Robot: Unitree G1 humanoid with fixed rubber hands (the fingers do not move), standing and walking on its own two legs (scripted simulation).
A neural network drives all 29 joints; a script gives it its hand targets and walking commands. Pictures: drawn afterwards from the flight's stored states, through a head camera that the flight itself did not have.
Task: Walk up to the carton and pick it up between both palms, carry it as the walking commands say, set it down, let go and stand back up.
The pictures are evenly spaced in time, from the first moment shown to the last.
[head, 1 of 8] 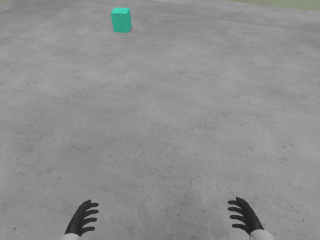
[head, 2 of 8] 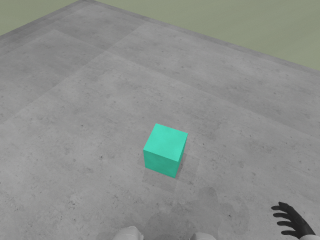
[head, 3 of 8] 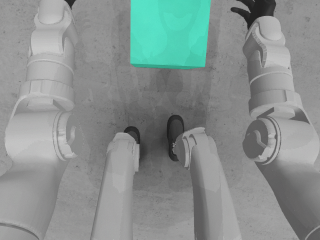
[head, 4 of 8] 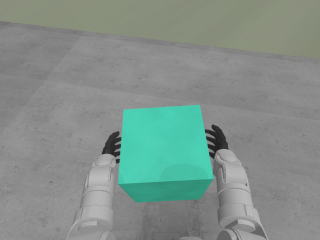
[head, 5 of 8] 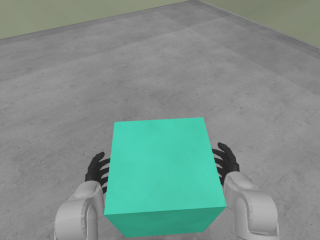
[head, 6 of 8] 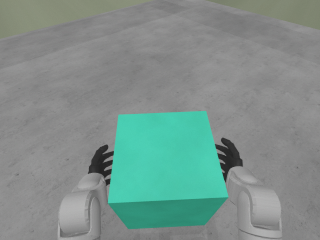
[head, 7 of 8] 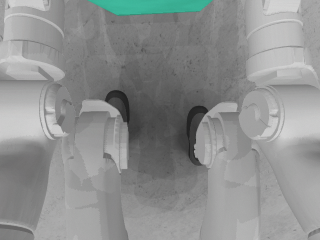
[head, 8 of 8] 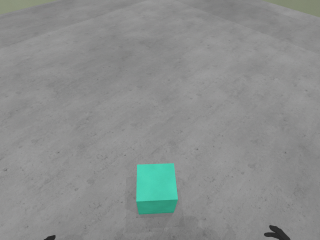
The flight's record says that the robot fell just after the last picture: no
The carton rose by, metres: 0.68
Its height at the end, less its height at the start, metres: +0.00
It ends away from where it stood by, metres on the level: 1.54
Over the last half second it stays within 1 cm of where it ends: yes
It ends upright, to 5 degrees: yes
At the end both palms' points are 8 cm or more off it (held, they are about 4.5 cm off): yes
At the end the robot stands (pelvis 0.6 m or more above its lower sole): yes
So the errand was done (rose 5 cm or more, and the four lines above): yes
